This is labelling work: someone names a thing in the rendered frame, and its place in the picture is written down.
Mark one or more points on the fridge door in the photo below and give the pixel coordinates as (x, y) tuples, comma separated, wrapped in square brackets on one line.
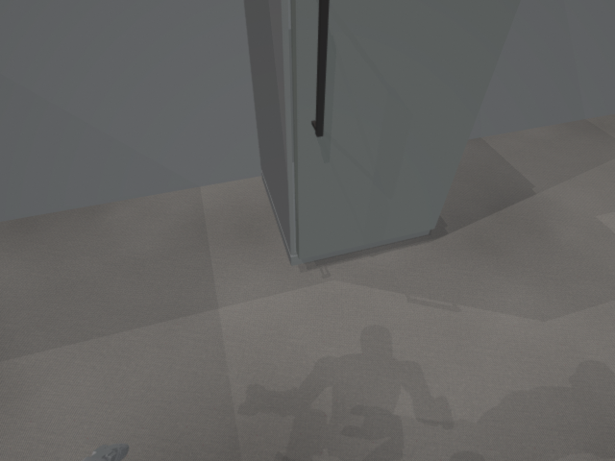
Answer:
[(405, 80)]

